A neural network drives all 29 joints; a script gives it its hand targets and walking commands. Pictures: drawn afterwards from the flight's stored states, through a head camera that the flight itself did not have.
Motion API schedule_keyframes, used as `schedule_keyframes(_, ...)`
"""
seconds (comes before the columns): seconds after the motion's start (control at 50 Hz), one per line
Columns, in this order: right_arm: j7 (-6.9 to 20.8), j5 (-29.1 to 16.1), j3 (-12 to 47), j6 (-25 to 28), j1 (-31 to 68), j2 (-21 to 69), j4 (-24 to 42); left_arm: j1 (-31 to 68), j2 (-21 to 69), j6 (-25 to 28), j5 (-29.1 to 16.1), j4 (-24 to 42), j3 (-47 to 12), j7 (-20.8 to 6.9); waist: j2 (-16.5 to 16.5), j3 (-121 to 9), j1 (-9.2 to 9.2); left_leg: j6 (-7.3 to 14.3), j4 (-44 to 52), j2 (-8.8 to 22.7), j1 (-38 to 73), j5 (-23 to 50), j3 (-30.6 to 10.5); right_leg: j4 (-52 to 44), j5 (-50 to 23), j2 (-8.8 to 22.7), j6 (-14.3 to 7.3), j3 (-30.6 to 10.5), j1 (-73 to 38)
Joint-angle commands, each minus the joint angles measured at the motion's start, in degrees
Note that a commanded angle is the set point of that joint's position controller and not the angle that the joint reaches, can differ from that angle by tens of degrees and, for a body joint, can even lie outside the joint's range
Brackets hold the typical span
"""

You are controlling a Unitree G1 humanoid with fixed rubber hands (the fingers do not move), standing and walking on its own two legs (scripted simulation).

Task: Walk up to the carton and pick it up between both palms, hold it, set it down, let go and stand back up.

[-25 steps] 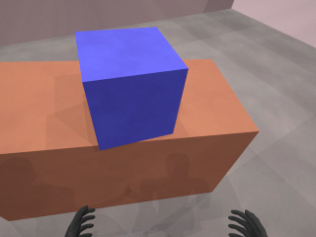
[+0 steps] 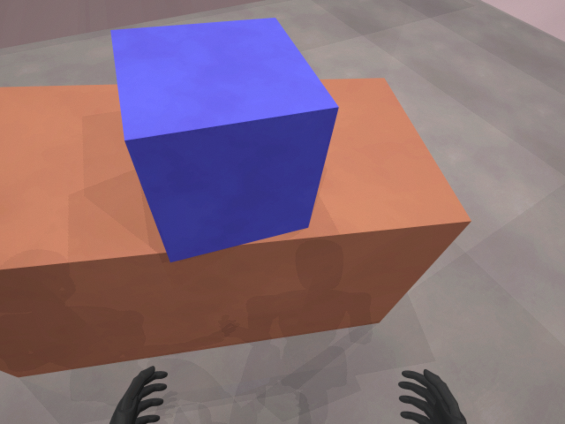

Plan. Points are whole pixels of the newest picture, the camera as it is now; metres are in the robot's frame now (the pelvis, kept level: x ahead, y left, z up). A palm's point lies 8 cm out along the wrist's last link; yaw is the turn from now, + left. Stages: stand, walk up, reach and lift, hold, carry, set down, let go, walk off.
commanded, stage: let go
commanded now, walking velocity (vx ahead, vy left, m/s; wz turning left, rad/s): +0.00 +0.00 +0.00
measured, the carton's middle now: (222, 141) +0.59 +0.11 +0.04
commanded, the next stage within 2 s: stand in 0.14 s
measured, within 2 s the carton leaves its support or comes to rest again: neither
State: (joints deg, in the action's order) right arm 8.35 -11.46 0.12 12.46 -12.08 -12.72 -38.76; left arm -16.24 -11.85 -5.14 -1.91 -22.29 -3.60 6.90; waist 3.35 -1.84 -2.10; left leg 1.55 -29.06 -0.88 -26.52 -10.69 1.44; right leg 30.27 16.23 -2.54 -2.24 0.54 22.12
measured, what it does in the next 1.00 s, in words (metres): stands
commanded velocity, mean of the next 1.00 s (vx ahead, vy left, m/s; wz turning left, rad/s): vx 0.00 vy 0.00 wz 0.00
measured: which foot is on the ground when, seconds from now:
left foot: down 0.00-1.00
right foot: down 0.00-1.00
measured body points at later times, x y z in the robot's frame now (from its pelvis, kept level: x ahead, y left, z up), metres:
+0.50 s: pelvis +0.00 +0.00 +0.00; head -0.03 +0.02 +0.45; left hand +0.10 +0.27 -0.13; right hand +0.14 -0.28 -0.09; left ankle +0.04 +0.10 -0.73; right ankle -0.02 -0.09 -0.73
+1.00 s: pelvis -0.05 +0.01 +0.00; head -0.11 +0.03 +0.44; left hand +0.00 +0.29 -0.15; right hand +0.02 -0.28 -0.11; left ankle +0.04 +0.10 -0.73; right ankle -0.02 -0.09 -0.73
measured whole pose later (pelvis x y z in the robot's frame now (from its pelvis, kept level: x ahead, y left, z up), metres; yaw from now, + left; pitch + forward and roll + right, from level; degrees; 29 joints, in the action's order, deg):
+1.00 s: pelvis -0.05 +0.01 +0.00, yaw +0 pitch +1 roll -1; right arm 2.3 -3.4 0.2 2.8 -18.9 -18.1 -54.1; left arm -14.8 -19.6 2.2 2.4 -63.8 -3.6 0.2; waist 2.4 -11.3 1.1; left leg 2.0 -29.1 -0.9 -22.9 -9.4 1.4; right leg 30.3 14.2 -2.5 -2.2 0.6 18.6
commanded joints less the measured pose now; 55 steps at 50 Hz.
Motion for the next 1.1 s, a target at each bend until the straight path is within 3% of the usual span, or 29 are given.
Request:
schedule_keyframes(0.0, -2.65, 7.74, -0.75, 7.1, 3.86, -8.04, 2.38, 7.0, -8.3, 5.05, 1.05, 6.01, 9.48, -1.48, -4.12, -15.78, 0.47, -0.25, 0.81, 0.44, 26.45, 12.8, -2.06, -6.07, -18.84, 3.68, 2.28, -1.87, -6.06)
schedule_keyframes(0.06, -2.89, 7.89, -0.08, 7.41, 3.69, -8.18, 0.69, 6.61, -8.04, 5.18, 2.1, 4.11, 9.75, -1.62, -4.43, -14.23, 0.43, -0.4, 0.77, 0.42, 26.37, 14.09, -1.81, -6.11, -20.28, 3.76, 2.13, -2.22, -5.81)
schedule_keyframes(0.1, -3.21, 8.18, -0.34, 6.78, 4.16, -7.84, -0.58, 6.71, -8.03, 5.02, 1.35, 4.0, 8.94, -2.45, -2.65, -13.65, 0.11, -0.03, 1.67, 0.66, 26.49, 10.58, -1.61, -7.35, -16.3, 4.28, 2.22, -2.32, -5.48)
schedule_keyframes(0.14, -3.62, 8.75, 0.09, 6.74, 4.56, -7.75, -1.03, 7.45, -7.98, 4.69, 2.68, 3.35, 9.19, -2.05, -4.16, -12.86, 0.25, 0.22, 1.76, 0.78, 26.2, 10.42, -1.93, -6.84, -16.17, 4.32, 2.3, -2.61, -5.19)
schedule_keyframes(0.16, -6.39, 16.26, -4.19, -0.15, -3.32, -17.32, -5.9, 1.66, -13.86, 6.95, 4.16, -7.57, 7.69, -4.03, -2.65, -22.96, 4.49, 3.01, -3.1, 9.65, 24.52, 26.43, -8.56, 1.31, -16.24, 6.6, 1.07, -4.04, -12.18)
schedule_keyframes(0.18, -7.48, 16.52, -4.68, -2.93, -0.87, -18.25, -4.77, -0.39, -14.51, 7.28, 4.26, -8.38, 8.01, -4.65, -2.2, -24.32, 5.35, 4.63, -4.84, 10.18, 25.6, 27.77, -10.16, 1.37, -15.73, 6.56, 1.17, -3.74, -12.46)
schedule_keyframes(0.24, -8.78, 15.86, -4.24, -5.69, 0.24, -16.48, -3.44, 0.87, -14.12, 8.2, 4.65, -11.94, 7.36, -5.93, -4.98, -21.24, 4.0, 3.63, -3.01, 9.33, 24.01, 19.66, -9.7, -1.19, -10.79, 6.95, 1.26, -4.98, -11.41)
schedule_keyframes(0.26, -8.69, 15.34, -4.04, -5.85, 0.72, -16.17, -4.72, -0.1, -14.25, 8.85, 4.69, -14.38, 7.22, -5.89, -5.18, -20.59, 4.8, 3.35, -2.77, 9.23, 23.35, 18.11, -9.59, -2.11, -12.03, 7.74, 0.73, -6.11, -12.06)
schedule_keyframes(0.3, -8.66, 14.77, -4.11, -6.1, 0.2, -16.84, -5.89, 2.43, -15.74, 9.25, 4.86, -16.51, 7.0, -6.55, -2.74, -18.13, 3.32, 2.65, -1.7, 8.91, 22.2, 16.59, -9.06, -3.43, -14.23, 8.27, 0.54, -6.32, -10.67)
schedule_keyframes(0.38, -8.44, 15.0, -3.93, -6.51, 0.6, -16.78, -7.69, 2.64, -15.44, 10.01, 4.74, -22.79, 5.84, -6.86, -3.36, -14.78, 3.47, 1.66, -0.62, 8.72, 20.7, 14.83, -8.77, -5.38, -14.57, 8.68, 0.66, -6.28, -9.35)
schedule_keyframes(0.4, -8.24, 14.81, -3.81, -6.98, -1.22, -16.82, -8.96, 1.53, -16.74, 9.91, 4.56, -24.3, 6.14, -6.76, -4.05, -13.19, 3.25, 1.83, -0.25, 8.61, 19.62, 12.17, -7.99, -6.28, -13.95, 9.14, 0.83, -7.31, -9.46)
schedule_keyframes(0.42, -8.49, 15.26, -4.06, -7.13, -1.2, -17.81, -9.08, 1.77, -16.65, 9.73, 4.17, -25.87, 5.77, -6.85, -7.43, -11.77, 3.04, 1.97, 0.48, 9.06, 19.73, 10.74, -8.56, -6.73, -10.07, 9.16, 0.63, -7.46, -7.57)
schedule_keyframes(0.44, -8.4, 15.17, -3.87, -7.23, 0.01, -17.48, -9.22, 2.45, -17.29, 9.82, 4.22, -26.96, 5.59, -6.81, -4.7, -12.11, 3.0, 1.84, 0.66, 9.15, 20.35, 11.17, -9.0, -7.02, -9.89, 8.86, 0.71, -6.39, -6.97)
schedule_keyframes(0.46, -8.35, 15.01, -3.94, -7.29, -1.07, -17.96, -9.71, 2.62, -17.32, 10.05, 4.68, -27.67, 5.46, -6.93, -6.59, -9.6, 2.93, 1.74, 0.89, 9.17, 19.53, 9.45, -8.6, -8.11, -8.49, 9.07, 0.31, -7.36, -5.7)
schedule_keyframes(0.48, -8.04, 14.68, -3.7, -7.28, 0.09, -17.59, -9.67, 2.76, -18.72, 9.92, 4.62, -28.99, 5.56, -6.75, -5.31, -9.37, 2.59, 1.37, 1.38, 8.74, 18.43, 8.99, -8.78, -8.4, -7.86, 9.07, 0.35, -7.1, -6.82)
schedule_keyframes(0.58, -8.0, 14.73, -3.36, -7.68, -0.21, -18.24, -11.21, 3.42, -19.23, 9.82, 4.35, -32.55, 5.67, -7.13, -6.45, -3.34, 2.72, 1.43, 3.68, 8.71, 15.22, 1.52, -9.36, -10.7, -0.99, 8.99, 0.3, -6.91, -3.47)
schedule_keyframes(0.62, -8.09, 14.5, -3.39, -7.6, 0.03, -19.41, -11.54, 3.74, -19.51, 9.67, 4.44, -33.52, 4.99, -6.98, -4.97, -1.03, 2.98, 1.5, 5.3, 8.7, 14.26, -0.18, -10.0, -10.47, 0.44, 8.66, 0.07, -6.6, -2.95)
schedule_keyframes(0.64, -8.08, 14.53, -3.17, -7.67, 1.05, -18.06, -11.43, 4.01, -19.28, 9.79, 4.27, -34.6, 5.2, -7.03, -7.47, -0.64, 3.03, 1.64, 5.11, 8.75, 14.09, -1.33, -9.96, -10.8, 1.17, 9.06, -0.37, -7.28, -2.44)
schedule_keyframes(0.66, -8.22, 14.44, -3.26, -7.66, -0.52, -18.98, -11.78, 4.94, -20.26, 9.85, 4.62, -34.75, 5.02, -6.98, -5.22, 1.47, 2.14, 1.53, 5.38, 8.72, 12.94, -1.63, -10.08, -11.44, 1.48, 8.58, -0.26, -6.7, -1.61)
schedule_keyframes(0.7, -8.14, 14.76, -3.4, -7.69, -0.93, -19.35, -12.21, 3.65, -20.12, 9.97, 3.88, -35.31, 5.44, -7.4, -8.76, 1.32, 3.39, 1.41, 7.01, 8.46, 12.15, -8.2, -10.31, -11.54, 3.77, 8.51, -0.32, -7.72, -2.15)
schedule_keyframes(0.72, -7.99, 14.34, -3.68, -7.88, -1.59, -20.37, -12.4, 4.94, -20.87, 9.94, 4.23, -35.22, 5.39, -7.56, -5.82, 2.0, 2.36, 1.44, 7.43, 8.22, 11.38, -8.52, -10.89, -11.48, 5.27, 8.41, -0.54, -7.47, -1.93)
schedule_keyframes(0.78, -8.07, 14.76, -3.45, -7.94, -1.92, -20.16, -12.86, 1.96, -18.88, 9.23, 4.07, -36.96, 5.08, -7.27, -7.81, 3.51, 3.55, 1.79, 9.27, 9.41, 11.7, -11.98, -12.6, -10.4, 5.48, 7.57, -0.71, -6.79, -0.65)
schedule_keyframes(0.92, -8.41, 14.49, -4.08, -9.12, -4.15, -22.37, -13.81, -0.08, -19.99, 8.27, 4.23, -40.24, 4.74, -7.64, -9.41, 6.61, 3.08, 2.06, 14.34, 9.86, 5.41, -29.24, -15.85, -8.82, 15.21, 6.14, -1.16, -6.11, 0.48)
schedule_keyframes(0.94, -8.54, 14.7, -4.6, -9.4, -3.59, -22.94, -13.69, 0.46, -18.95, 8.15, 4.05, -39.5, 4.7, -7.69, -11.15, 6.9, 4.13, 1.74, 13.58, 9.21, 4.83, -29.77, -15.12, -9.61, 16.96, 6.02, -0.88, -6.91, 1.37)
schedule_keyframes(0.96, -8.54, 14.06, -4.28, -9.83, -4.96, -21.82, -13.79, 1.02, -21.08, 8.25, 4.29, -39.4, 5.05, -7.72, -8.81, 6.24, 3.02, 2.03, 14.46, 9.2, 3.85, -30.46, -15.67, -9.19, 18.27, 6.09, -1.42, -6.55, -0.19)
schedule_keyframes(0.98, -8.72, 14.64, -4.16, -9.83, -3.54, -21.21, -13.22, -0.08, -19.4, 8.22, 4.09, -39.61, 5.08, -7.76, -7.42, 5.86, 4.33, 1.87, 12.73, 8.87, 4.71, -28.1, -15.27, -9.8, 18.49, 5.71, -1.19, -6.84, -0.54)
schedule_keyframes(1.0, -8.58, 14.29, -4.1, -10.07, -3.28, -20.6, -13.07, -0.22, -20.81, 8.11, 4.17, -40.64, 5.28, -7.69, -7.37, 4.95, 3.42, 1.42, 11.47, 8.51, 4.2, -26.27, -14.05, -11.12, 20.27, 7.05, -1.8, -8.35, -1.3)
schedule_keyframes(1.06, -8.6, 14.64, -4.83, -10.39, -1.91, -20.7, -13.3, -0.24, -21.51, 7.55, 4.66, -40.56, 5.77, -7.58, -7.96, 5.7, 3.94, 0.63, 7.92, 5.5, 6.16, -23.38, -10.87, -11.93, 23.66, 7.21, -2.26, -9.41, 0.45)
schedule_keyframes(1.08, -8.62, 14.26, -4.88, -10.58, -1.72, -20.46, -12.96, -0.94, -21.83, 7.49, 4.58, -40.62, 5.59, -7.56, -4.59, 2.25, 4.17, 0.4, 4.64, 5.32, 7.2, -20.76, -9.65, -13.05, 24.27, 8.69, -2.54, -10.75, -2.04)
